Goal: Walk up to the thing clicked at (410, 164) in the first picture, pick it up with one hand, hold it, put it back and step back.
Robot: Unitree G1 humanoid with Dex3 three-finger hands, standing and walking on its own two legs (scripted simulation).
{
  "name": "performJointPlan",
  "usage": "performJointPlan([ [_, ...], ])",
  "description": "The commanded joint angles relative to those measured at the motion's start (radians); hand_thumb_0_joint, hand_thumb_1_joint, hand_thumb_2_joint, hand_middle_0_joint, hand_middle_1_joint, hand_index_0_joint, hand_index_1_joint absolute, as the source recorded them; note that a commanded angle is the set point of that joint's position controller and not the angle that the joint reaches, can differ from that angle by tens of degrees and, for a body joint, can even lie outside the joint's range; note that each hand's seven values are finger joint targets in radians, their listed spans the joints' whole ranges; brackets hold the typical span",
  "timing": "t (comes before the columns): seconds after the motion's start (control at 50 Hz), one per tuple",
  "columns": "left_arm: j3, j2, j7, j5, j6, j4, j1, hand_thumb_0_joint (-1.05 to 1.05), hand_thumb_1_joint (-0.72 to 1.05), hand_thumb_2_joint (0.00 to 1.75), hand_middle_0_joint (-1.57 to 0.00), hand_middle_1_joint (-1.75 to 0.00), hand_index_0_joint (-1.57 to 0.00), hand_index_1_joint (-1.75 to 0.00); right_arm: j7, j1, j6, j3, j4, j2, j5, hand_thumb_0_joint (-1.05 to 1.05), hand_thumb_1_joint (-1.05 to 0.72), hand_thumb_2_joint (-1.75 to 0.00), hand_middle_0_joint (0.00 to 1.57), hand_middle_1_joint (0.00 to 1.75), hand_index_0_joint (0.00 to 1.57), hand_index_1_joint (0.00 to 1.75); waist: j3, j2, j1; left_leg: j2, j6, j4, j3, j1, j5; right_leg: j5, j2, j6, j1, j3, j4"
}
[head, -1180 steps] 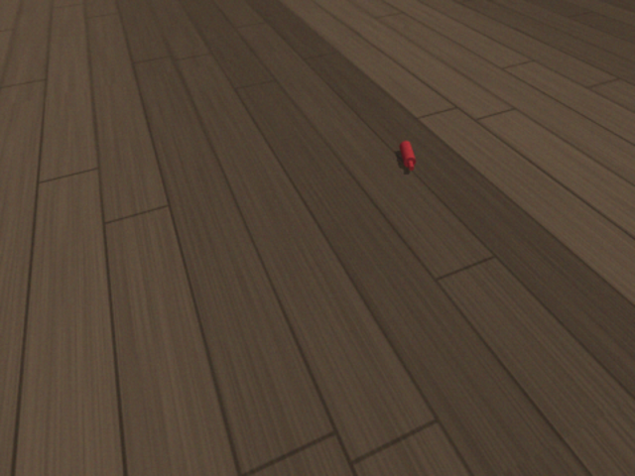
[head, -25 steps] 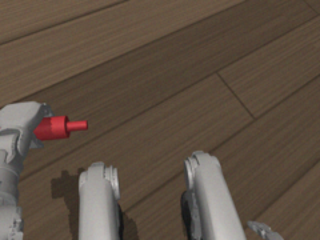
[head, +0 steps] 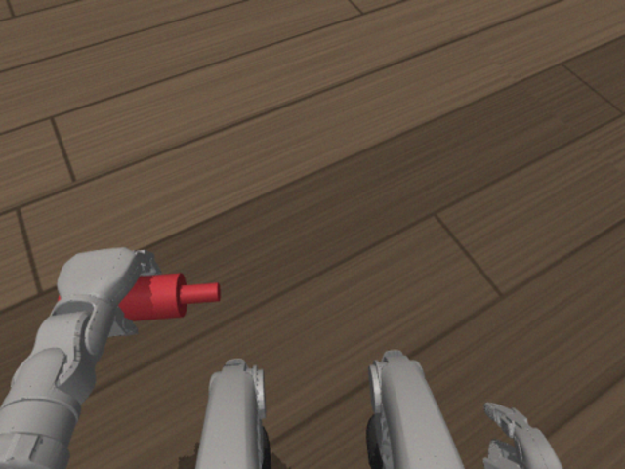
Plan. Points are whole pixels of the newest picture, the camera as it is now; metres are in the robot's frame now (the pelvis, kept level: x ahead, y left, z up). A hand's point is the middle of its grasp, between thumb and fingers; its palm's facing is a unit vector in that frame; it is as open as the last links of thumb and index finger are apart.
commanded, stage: lift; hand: left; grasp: from above
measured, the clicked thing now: (145, 297) +0.38 +0.24 -0.09
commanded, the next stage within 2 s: hold in 0.82 s
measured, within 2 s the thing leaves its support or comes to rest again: neither
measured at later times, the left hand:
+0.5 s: hand (95, 261) +0.36 +0.23 +0.08, palm faces -0.44 -0.09 -0.89, open 8.7 cm
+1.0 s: hand (74, 210) +0.38 +0.22 +0.15, palm faces -0.45 -0.08 -0.89, open 8.8 cm
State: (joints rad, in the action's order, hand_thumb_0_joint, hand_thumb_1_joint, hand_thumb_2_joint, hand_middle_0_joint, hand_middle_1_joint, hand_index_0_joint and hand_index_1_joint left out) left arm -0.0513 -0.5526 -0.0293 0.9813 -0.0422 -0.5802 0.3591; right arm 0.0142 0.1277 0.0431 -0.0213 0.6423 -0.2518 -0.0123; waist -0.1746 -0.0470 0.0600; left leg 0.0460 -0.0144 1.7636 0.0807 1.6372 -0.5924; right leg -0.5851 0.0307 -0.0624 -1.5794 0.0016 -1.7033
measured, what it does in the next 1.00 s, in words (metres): rises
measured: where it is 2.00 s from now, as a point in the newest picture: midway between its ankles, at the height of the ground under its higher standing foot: outside the picture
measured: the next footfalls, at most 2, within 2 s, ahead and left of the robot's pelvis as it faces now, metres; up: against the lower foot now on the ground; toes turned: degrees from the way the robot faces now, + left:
none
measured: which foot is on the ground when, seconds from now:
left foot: down 0.00-1.00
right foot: down 0.00-1.00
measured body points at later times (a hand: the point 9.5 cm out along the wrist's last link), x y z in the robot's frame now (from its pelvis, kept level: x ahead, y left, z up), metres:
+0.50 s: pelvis +0.05 -0.01 +0.15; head +0.12 -0.01 +0.59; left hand +0.38 +0.23 +0.13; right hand +0.16 -0.27 +0.03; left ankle +0.09 +0.13 -0.50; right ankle +0.10 -0.16 -0.50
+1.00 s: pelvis +0.07 -0.01 +0.21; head +0.11 -0.02 +0.66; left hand +0.40 +0.22 +0.20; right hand +0.19 -0.27 +0.09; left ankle +0.09 +0.13 -0.50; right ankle +0.10 -0.16 -0.50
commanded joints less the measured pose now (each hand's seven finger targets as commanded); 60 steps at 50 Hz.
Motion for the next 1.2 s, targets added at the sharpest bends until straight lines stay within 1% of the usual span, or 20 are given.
performJointPlan([
  [0.0, 0.074, -0.206, -0.022, -0.027, 0.029, 0.224, 0.192, 0.0, 0.79, 0.54, -1.15, -0.47, -1.16, -0.46, -0.038, 0.054, -0.04, -0.063, -0.095, -0.172, -0.011, 0.0, -0.9, -0.9, 0.2, 0.3, 0.2, 0.3, -0.445, -0.081, 0.01, -0.028, 0.028, -0.423, -0.023, -0.507, -0.055, 0.013, -0.052, 0.075, 0.334, 0.051, 0.337],
  [0.02, 0.089, -0.226, -0.018, -0.032, 0.027, 0.264, 0.209, 0.0, 0.78, 0.55, -1.14, -0.47, -1.15, -0.46, -0.044, 0.06, -0.043, -0.063, -0.093, -0.169, -0.013, 0.0, -0.91, -0.9, 0.2, 0.3, 0.2, 0.3, -0.455, -0.086, 0.009, -0.029, 0.028, -0.432, -0.032, -0.533, -0.025, 0.032, -0.051, 0.076, 0.369, 0.045, 0.363],
  [0.06, 0.092, -0.233, -0.015, -0.031, 0.026, 0.223, 0.171, 0.0, 0.76, 0.54, -1.13, -0.47, -1.14, -0.46, -0.057, 0.051, -0.051, -0.054, -0.093, -0.158, -0.017, 0.0, -0.91, -0.9, 0.2, 0.3, 0.2, 0.3, -0.388, -0.031, 0.012, -0.034, 0.032, -0.46, -0.042, -0.526, -0.029, 0.009, -0.052, 0.074, 0.421, 0.031, 0.427],
  [0.2, 0.052, -0.154, -0.019, -0.037, 0.011, 0.189, 0.137, 0.0, 0.73, 0.52, -1.09, -0.48, -1.1, -0.47, -0.08, 0.067, -0.083, -0.052, -0.081, -0.14, -0.024, 0.0, -0.91, -0.9, 0.2, 0.3, 0.2, 0.3, -0.322, -0.016, 0.005, -0.032, 0.025, -0.603, -0.046, -0.684, 0.047, 0.072, -0.051, 0.078, 0.577, 0.012, 0.571],
  [0.22, 0.043, -0.146, -0.021, -0.029, 0.01, 0.185, 0.134, 0.0, 0.72, 0.51, -1.08, -0.5, -1.1, -0.48, -0.082, 0.074, -0.087, -0.051, -0.076, -0.138, -0.024, 0.0, -0.91, -0.9, 0.2, 0.3, 0.2, 0.3, -0.317, -0.018, 0.008, -0.034, 0.024, -0.621, -0.048, -0.701, 0.058, 0.079, -0.052, 0.078, 0.597, 0.01, 0.591],
  [0.24, 0.064, -0.169, -0.026, -0.029, 0.008, 0.18, 0.135, 0.0, 0.71, 0.51, -1.07, -0.49, -1.08, -0.47, -0.084, 0.078, -0.089, -0.055, -0.072, -0.139, -0.025, 0.0, -0.91, -0.9, 0.2, 0.3, 0.2, 0.3, -0.318, -0.02, -0.004, -0.036, 0.023, -0.635, -0.057, -0.723, 0.077, 0.091, -0.052, 0.077, 0.636, 0.004, 0.619],
  [0.28, 0.03, -0.125, -0.032, -0.021, 0.006, 0.165, 0.121, 0.0, 0.73, 0.5, -1.08, -0.49, -1.1, -0.47, -0.086, 0.085, -0.095, -0.056, -0.065, -0.135, -0.026, 0.0, -0.91, -0.9, 0.2, 0.3, 0.2, 0.3, -0.319, -0.017, -0.003, -0.036, 0.018, -0.668, -0.059, -0.779, 0.127, 0.135, -0.055, 0.078, 0.672, 0.004, 0.648],
  [0.3, 0.042, -0.134, -0.039, -0.019, 0.006, 0.164, 0.127, 0.0, 0.73, 0.53, -1.09, -0.49, -1.1, -0.48, -0.086, 0.087, -0.097, -0.059, -0.06, -0.134, -0.026, 0.0, -0.91, -0.9, 0.2, 0.3, 0.2, 0.3, -0.316, -0.026, -0.001, -0.034, 0.016, -0.685, -0.055, -0.798, 0.14, 0.146, -0.054, 0.078, 0.688, 0.004, 0.66],
  [0.38, 0.025, -0.109, -0.079, 0.0, 0.015, 0.125, 0.16, 0.0, 0.72, 0.54, -1.08, -0.5, -1.1, -0.48, -0.085, 0.095, -0.1, -0.056, -0.055, -0.129, -0.028, 0.0, -0.91, -0.9, 0.2, 0.3, 0.2, 0.3, -0.264, -0.014, -0.005, -0.045, 0.017, -0.752, -0.076, -0.843, 0.153, 0.156, -0.059, 0.074, 0.765, 0.0, 0.742],
  [0.5, 0.004, -0.098, -0.118, 0.024, 0.047, 0.097, 0.204, 0.0, 0.71, 0.6, -1.08, -0.54, -1.09, -0.53, -0.084, 0.128, -0.098, -0.066, -0.021, -0.13, -0.025, 0.0, -0.9, -0.9, 0.2, 0.3, 0.2, 0.3, -0.293, -0.009, -0.009, -0.047, 0.013, -0.821, -0.082, -0.995, 0.344, 0.351, -0.058, 0.063, 0.91, -0.006, 0.817],
  [0.56, -0.004, -0.084, -0.126, 0.016, 0.065, 0.054, 0.2, 0.0, 0.72, 0.61, -1.09, -0.51, -1.1, -0.51, -0.08, 0.125, -0.097, -0.069, -0.011, -0.132, -0.024, 0.0, -0.9, -0.9, 0.2, 0.3, 0.2, 0.3, -0.269, -0.023, -0.017, -0.046, 0.009, -0.877, -0.084, -1.05, 0.366, 0.366, -0.057, 0.064, 0.946, -0.005, 0.858],
  [0.62, -0.011, -0.062, -0.116, 0.015, 0.084, -0.01, 0.133, 0.0, 0.69, 0.59, -1.07, -0.5, -1.07, -0.49, -0.074, 0.13, -0.092, -0.073, -0.013, -0.135, -0.025, 0.0, -0.9, -0.9, 0.2, 0.3, 0.2, 0.3, -0.246, 0.019, -0.02, -0.046, 0.009, -0.913, -0.082, -1.084, 0.423, 0.417, -0.058, 0.06, 1.006, -0.002, 0.891],
  [0.64, -0.029, -0.053, -0.108, 0.009, 0.087, 0.009, 0.152, 0.0, 0.7, 0.61, -1.09, -0.48, -1.09, -0.49, -0.072, 0.118, -0.089, -0.071, -0.017, -0.131, -0.027, 0.0, -0.9, -0.9, 0.2, 0.3, 0.2, 0.3, -0.233, 0.02, -0.028, -0.047, 0.01, -0.93, -0.084, -1.095, 0.434, 0.427, -0.057, 0.06, 1.019, 0.0, 0.906],
  [0.68, -0.05, -0.033, -0.089, 0.001, 0.091, 0.005, 0.159, 0.0, 0.69, 0.62, -1.08, -0.5, -1.08, -0.5, -0.069, 0.12, -0.086, -0.072, -0.027, -0.131, -0.028, 0.0, -0.9, -0.9, 0.2, 0.3, 0.2, 0.3, -0.211, 0.017, -0.016, -0.047, 0.01, -0.961, -0.089, -1.118, 0.419, 0.41, -0.058, 0.061, 1.03, -0.002, 0.937],
  [0.78, -0.047, -0.046, -0.06, -0.008, 0.065, 0.053, 0.203, 0.0, 0.67, 0.64, -1.08, -0.49, -1.08, -0.5, -0.068, 0.103, -0.085, -0.065, -0.05, -0.129, -0.03, 0.0, -0.9, -0.9, 0.2, 0.3, 0.2, 0.3, -0.175, 0.006, -0.019, -0.048, 0.012, -1.03, -0.096, -1.153, 0.352, 0.345, -0.058, 0.064, 1.053, -0.004, 0.999],
  [0.84, -0.051, -0.033, -0.068, 0.008, 0.062, 0.039, 0.168, 0.0, 0.67, 0.62, -1.09, -0.47, -1.08, -0.48, -0.069, 0.093, -0.083, -0.065, -0.052, -0.127, -0.03, 0.0, -0.9, -0.9, 0.2, 0.3, 0.2, 0.3, -0.177, 0.023, -0.032, -0.048, 0.009, -1.051, -0.097, -1.201, 0.409, 0.389, -0.059, 0.064, 1.092, -0.002, 1.016],
  [0.88, -0.032, -0.055, -0.077, 0.012, 0.058, 0.082, 0.21, 0.0, 0.66, 0.65, -1.06, -0.52, -1.06, -0.52, -0.068, 0.098, -0.081, -0.065, -0.048, -0.127, -0.03, 0.0, -0.9, -0.9, 0.2, 0.3, 0.2, 0.3, -0.2, -0.006, -0.031, -0.048, 0.005, -1.061, -0.096, -1.225, 0.442, 0.418, -0.059, 0.064, 1.111, -0.004, 1.02],
  [0.98, -0.032, -0.065, -0.08, 0.031, 0.053, 0.07, 0.233, 0.0, 0.7, 0.66, -1.09, -0.51, -1.09, -0.52, -0.067, 0.092, -0.074, -0.068, -0.041, -0.13, -0.03, 0.0, -0.9, -0.9, 0.2, 0.3, 0.2, 0.3, -0.184, -0.001, -0.029, -0.049, 0.006, -1.092, -0.104, -1.259, 0.448, 0.424, -0.059, 0.064, 1.126, -0.005, 1.05],
  [1.1, -0.064, -0.025, -0.039, 0.008, 0.058, 0.056, 0.186, 0.0, 0.69, 0.65, -1.08, -0.51, -1.09, -0.51, -0.062, 0.083, -0.064, -0.072, -0.05, -0.133, -0.034, 0.0, -0.9, -0.9, 0.2, 0.3, 0.2, 0.3, -0.158, 0.03, -0.037, -0.05, 0.008, -1.123, -0.112, -1.292, 0.496, 0.462, -0.061, 0.063, 1.176, -0.002, 1.08],
  [1.18, -0.072, -0.018, -0.014, 0.003, 0.056, 0.077, 0.174, 0.0, 0.71, 0.62, -1.09, -0.5, -1.09, -0.5, -0.062, 0.06, -0.057, -0.066, -0.067, -0.13, -0.038, 0.0, -0.9, -0.9, 0.2, 0.3, 0.2, 0.3, -0.13, 0.049, -0.041, -0.051, 0.01, -1.144, -0.115, -1.295, 0.474, 0.442, -0.062, 0.062, 1.186, -0.004, 1.1],
])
